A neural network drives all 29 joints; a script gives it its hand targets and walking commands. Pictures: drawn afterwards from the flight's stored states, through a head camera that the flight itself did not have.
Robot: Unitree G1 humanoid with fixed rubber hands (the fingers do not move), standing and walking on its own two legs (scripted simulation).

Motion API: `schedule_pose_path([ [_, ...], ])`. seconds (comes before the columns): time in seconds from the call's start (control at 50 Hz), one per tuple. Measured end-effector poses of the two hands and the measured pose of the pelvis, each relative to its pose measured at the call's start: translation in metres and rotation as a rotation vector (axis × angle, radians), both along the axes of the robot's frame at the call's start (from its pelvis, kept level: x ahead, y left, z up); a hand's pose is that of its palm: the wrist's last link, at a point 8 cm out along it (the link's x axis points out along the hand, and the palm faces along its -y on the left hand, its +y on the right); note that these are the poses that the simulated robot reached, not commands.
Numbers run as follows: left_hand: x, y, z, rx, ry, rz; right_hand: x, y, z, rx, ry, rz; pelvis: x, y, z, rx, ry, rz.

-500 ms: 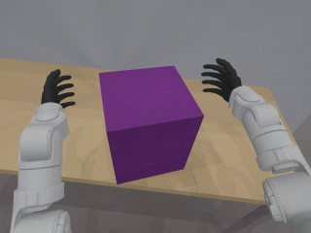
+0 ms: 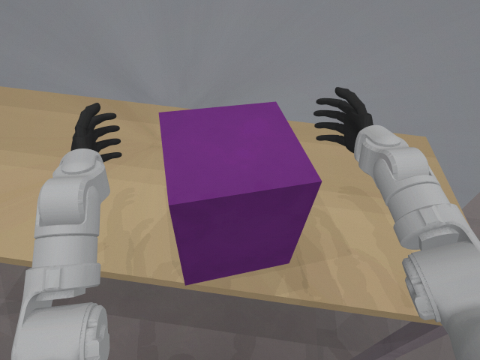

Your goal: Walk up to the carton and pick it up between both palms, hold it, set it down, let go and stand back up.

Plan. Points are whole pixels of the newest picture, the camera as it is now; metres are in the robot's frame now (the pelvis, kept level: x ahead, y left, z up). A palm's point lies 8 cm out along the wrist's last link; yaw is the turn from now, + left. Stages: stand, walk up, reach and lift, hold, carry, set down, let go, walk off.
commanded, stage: reach and lift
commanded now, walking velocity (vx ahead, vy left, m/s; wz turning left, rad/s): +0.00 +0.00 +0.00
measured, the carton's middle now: (229, 194) +0.39 +0.07 +0.05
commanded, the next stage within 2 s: none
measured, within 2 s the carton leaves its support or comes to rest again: neither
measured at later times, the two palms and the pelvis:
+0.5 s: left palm (108, 192) +0.35 +0.27 +0.08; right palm (343, 169) +0.44 -0.13 +0.10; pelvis +0.00 +0.01 +0.00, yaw +0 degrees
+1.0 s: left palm (130, 193) +0.35 +0.24 +0.08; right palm (319, 165) +0.45 -0.09 +0.10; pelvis +0.01 +0.00 +0.00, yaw +0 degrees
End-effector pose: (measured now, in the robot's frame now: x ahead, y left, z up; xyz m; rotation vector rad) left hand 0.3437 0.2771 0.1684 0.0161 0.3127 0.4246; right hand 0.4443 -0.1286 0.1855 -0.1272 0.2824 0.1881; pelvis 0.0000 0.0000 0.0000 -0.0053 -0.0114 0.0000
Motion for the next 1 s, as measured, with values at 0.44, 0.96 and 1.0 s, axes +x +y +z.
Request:
schedule_pose_path([
  [0.44, -0.001, -0.005, -0.089, -0.069, -0.021, -0.015, -0.007, -0.007, -0.081, 0.046, 0.044, -0.017, -0.002, 0.005, -0.001, -0.010, 0.064, -0.003],
  [0.96, 0.008, -0.039, -0.090, -0.124, -0.086, -0.064, 0.004, 0.031, -0.085, 0.128, -0.012, 0.057, 0.010, 0.001, -0.001, -0.007, 0.109, -0.003],
  [1.0, 0.009, -0.040, -0.090, -0.126, -0.085, -0.062, 0.003, 0.039, -0.084, 0.147, -0.014, 0.062, 0.011, 0.001, -0.001, -0.007, 0.109, -0.003],
])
